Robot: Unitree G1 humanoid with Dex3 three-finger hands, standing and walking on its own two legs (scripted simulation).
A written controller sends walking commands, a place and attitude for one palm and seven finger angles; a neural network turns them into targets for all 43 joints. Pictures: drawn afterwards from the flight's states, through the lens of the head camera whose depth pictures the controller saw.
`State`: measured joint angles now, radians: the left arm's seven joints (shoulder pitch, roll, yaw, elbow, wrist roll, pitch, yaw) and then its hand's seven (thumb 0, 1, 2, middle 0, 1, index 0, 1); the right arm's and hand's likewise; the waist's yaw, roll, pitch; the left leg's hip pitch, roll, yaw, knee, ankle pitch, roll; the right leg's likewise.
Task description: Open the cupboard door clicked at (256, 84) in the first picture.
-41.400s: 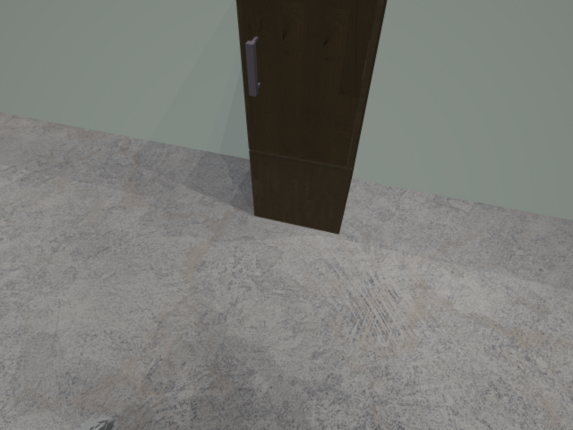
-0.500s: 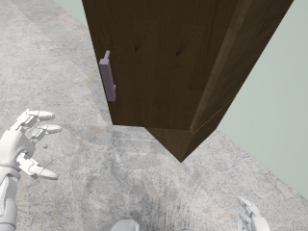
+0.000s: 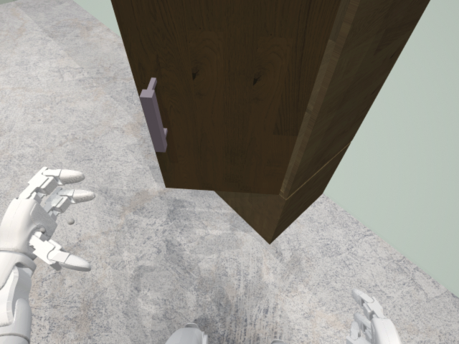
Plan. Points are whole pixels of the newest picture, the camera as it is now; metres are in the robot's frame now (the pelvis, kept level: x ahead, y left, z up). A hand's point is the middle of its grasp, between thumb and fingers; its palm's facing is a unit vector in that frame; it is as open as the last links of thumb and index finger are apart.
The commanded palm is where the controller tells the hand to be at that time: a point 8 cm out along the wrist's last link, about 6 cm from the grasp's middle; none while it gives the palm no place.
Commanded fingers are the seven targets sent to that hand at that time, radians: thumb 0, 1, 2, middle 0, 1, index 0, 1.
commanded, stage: move the hooked fingers beside the handle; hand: left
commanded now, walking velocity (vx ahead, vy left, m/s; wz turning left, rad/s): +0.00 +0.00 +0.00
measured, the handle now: (157, 116) +0.56 +0.20 +0.04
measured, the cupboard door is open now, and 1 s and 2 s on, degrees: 44 44 44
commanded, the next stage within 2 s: none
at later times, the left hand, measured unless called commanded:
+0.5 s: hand (93, 176) +0.38 +0.27 +0.06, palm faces +0.00 -1.00 -0.03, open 14.0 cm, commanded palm +0.35 +0.32 +0.06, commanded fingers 0.00 -0.50 0.30 -0.30 -1.20 -0.30 -1.20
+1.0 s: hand (107, 152) +0.44 +0.27 +0.06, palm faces +0.00 -1.00 -0.01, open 14.0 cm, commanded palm +0.42 +0.31 +0.06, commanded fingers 0.00 -0.50 0.30 -0.30 -1.20 -0.30 -1.20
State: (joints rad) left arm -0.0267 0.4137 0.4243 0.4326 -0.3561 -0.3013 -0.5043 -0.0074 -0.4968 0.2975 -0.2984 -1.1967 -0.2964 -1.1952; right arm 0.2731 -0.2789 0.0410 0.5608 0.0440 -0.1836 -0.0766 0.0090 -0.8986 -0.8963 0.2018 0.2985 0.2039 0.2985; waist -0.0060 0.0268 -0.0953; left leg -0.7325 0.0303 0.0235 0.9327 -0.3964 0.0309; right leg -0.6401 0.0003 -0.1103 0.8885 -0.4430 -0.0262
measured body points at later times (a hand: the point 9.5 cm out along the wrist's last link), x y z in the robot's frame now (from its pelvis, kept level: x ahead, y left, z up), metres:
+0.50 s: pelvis +0.00 +0.00 -0.01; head +0.08 +0.01 +0.44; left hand +0.37 +0.32 +0.07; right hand +0.09 -0.28 -0.10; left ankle +0.04 +0.10 -0.69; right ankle +0.00 -0.11 -0.69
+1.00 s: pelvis +0.00 +0.01 -0.01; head +0.10 +0.03 +0.43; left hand +0.43 +0.32 +0.06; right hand +0.07 -0.26 -0.11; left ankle +0.04 +0.10 -0.69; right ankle +0.00 -0.11 -0.69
